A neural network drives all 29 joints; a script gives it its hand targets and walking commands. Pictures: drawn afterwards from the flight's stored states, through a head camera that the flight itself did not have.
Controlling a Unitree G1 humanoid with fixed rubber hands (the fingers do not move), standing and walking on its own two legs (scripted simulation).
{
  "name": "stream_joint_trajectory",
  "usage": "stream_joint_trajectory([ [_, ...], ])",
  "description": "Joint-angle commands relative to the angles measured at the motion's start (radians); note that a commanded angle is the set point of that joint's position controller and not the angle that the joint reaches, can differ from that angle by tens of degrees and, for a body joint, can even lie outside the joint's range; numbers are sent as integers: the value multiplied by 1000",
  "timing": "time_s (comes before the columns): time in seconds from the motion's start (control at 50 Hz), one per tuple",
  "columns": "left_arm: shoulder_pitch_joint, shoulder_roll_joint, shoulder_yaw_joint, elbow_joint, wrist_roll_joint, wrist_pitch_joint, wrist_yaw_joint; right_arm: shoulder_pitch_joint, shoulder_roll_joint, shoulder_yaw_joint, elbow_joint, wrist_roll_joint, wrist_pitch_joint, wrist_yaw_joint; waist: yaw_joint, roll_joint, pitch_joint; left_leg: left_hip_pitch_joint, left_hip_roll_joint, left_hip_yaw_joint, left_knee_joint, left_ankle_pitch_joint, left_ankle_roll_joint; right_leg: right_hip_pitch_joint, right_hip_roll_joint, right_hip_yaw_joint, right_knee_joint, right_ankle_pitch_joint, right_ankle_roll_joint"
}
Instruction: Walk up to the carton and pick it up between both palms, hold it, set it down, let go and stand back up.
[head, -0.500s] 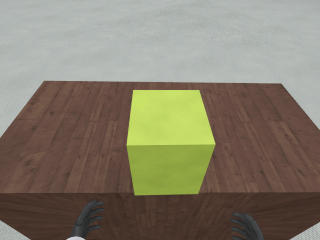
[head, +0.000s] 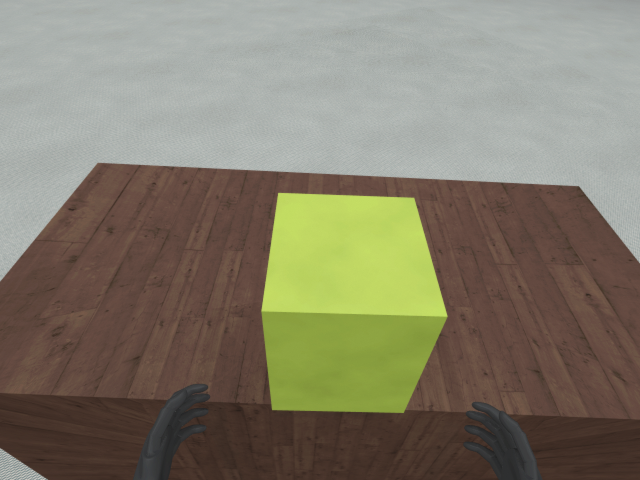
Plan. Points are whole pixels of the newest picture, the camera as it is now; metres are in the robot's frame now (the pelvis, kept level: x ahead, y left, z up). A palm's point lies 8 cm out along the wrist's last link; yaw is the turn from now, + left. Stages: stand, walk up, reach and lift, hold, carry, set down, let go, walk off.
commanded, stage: reach and lift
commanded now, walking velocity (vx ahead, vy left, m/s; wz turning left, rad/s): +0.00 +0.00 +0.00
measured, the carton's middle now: (342, 305) +0.38 -0.01 +0.01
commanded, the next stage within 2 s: none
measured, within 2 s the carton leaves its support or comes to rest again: neither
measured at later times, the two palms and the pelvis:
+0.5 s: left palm (173, 392) +0.23 +0.19 +0.03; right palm (513, 411) +0.22 -0.21 +0.03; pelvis -0.03 -0.01 +0.00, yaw -1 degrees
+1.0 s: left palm (175, 309) +0.30 +0.20 +0.10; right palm (501, 322) +0.31 -0.19 +0.09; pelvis -0.04 -0.02 +0.00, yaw +0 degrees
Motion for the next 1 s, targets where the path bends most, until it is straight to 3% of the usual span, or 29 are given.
stream_joint_trajectory([
  [0.0,-118,54,18,-135,-20,-55,3,-112,-109,-39,-154,7,-45,-1,-1,11,-38,41,-19,-59,-7,470,-53,-96,-12,70,-41,375,-23],
  [0.1,-234,70,28,-94,-35,-16,8,-198,-95,-27,-145,11,23,-12,2,2,-21,-10,-22,-48,-48,303,-25,-127,-25,80,-48,239,-17],
  [0.28,-408,85,48,-218,-72,127,26,-357,-100,-36,-310,10,172,-50,5,21,-137,-3,-28,-37,-69,314,-14,-99,-31,82,-44,281,-10],
  [0.42,-503,79,102,-245,-52,321,4,-452,-84,-44,-344,7,334,-87,17,9,-118,1,-32,-31,-106,272,2,-106,-32,80,-73,233,1],
  [0.68,-752,126,156,-404,-80,533,-7,-713,-100,-79,-462,9,500,-139,12,23,-276,40,-22,-26,-86,316,14,-129,-20,57,-58,255,29],
  [0.98,-988,192,222,-384,-93,717,-34,-993,-171,-59,-413,86,631,-184,-4,22,-398,58,-28,-30,-35,437,9,-82,-4,42,-28,425,54],
])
